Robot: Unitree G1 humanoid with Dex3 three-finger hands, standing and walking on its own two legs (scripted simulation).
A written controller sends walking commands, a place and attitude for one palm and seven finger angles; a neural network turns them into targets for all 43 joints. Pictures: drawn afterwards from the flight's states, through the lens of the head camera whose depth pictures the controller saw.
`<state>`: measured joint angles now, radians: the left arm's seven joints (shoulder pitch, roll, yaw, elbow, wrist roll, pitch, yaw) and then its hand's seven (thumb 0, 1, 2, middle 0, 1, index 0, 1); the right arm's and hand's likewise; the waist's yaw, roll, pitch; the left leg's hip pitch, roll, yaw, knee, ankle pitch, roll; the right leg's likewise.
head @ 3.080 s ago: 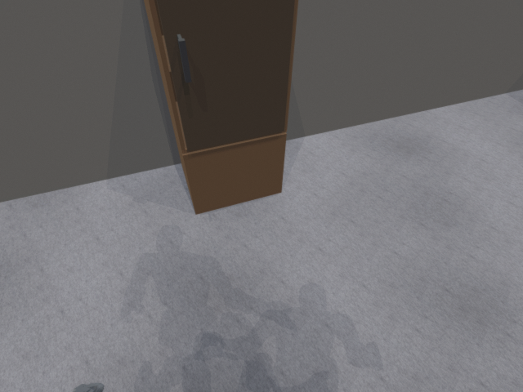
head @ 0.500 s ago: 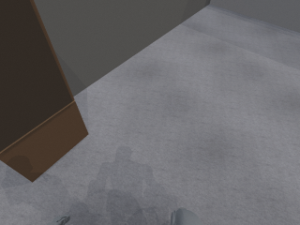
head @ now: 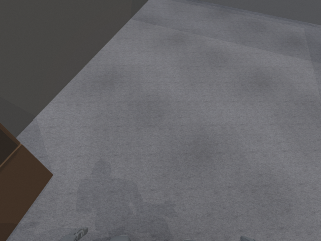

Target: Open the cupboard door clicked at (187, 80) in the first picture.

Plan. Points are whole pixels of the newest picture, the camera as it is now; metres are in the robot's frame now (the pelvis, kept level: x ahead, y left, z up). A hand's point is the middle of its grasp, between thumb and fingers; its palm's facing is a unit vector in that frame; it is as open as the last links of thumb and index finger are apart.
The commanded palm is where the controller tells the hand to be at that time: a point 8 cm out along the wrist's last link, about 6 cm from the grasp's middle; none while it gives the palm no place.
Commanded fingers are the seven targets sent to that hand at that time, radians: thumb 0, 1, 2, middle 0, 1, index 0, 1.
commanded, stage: walk to a spot facing it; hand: left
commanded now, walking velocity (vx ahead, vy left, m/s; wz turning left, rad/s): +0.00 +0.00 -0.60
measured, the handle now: out of the picture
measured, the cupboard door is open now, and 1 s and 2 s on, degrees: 0 0 0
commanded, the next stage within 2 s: turn to face it in 1.74 s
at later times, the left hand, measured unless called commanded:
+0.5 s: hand (104, 222) +0.19 +0.17 -0.15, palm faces -0.32 -0.92 -0.23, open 7.4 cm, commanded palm none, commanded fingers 0.00 0.90 0.90 -0.20 -0.30 -0.20 -0.30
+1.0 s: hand (116, 204) +0.24 +0.14 -0.17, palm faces -0.52 -0.83 -0.21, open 7.4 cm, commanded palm none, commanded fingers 0.00 0.90 0.90 -0.20 -0.30 -0.20 -0.30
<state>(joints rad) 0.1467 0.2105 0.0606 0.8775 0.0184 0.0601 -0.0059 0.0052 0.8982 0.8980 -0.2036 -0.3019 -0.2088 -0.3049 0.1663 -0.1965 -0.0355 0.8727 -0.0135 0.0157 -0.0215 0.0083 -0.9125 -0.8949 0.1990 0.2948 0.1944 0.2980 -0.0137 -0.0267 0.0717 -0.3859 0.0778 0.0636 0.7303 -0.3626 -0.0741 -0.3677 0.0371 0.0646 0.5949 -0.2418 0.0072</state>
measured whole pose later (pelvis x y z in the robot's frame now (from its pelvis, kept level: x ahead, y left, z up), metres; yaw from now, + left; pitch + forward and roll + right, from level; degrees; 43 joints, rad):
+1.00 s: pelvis +0.05 +0.02 +0.00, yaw -36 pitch +1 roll -1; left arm 0.18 0.26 0.09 0.90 0.01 0.07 0.00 0.01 0.90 0.90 -0.20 -0.30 -0.21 -0.30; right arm 0.14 -0.20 -0.03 0.86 -0.02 0.01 -0.02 0.01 -0.91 -0.89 0.20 0.29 0.20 0.30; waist 0.02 -0.06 0.06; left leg -0.30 0.04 0.09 0.58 -0.30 0.01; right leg -0.38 0.08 0.12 0.72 -0.40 0.01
